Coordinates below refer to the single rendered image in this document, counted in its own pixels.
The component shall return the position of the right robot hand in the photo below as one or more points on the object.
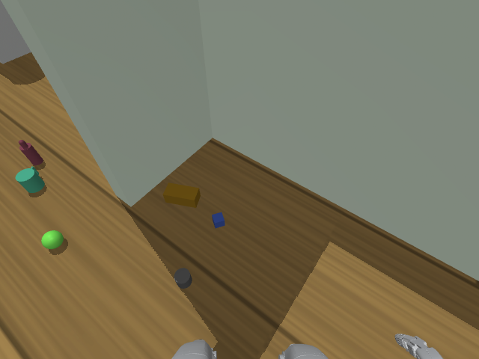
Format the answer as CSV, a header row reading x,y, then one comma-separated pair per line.
x,y
417,347

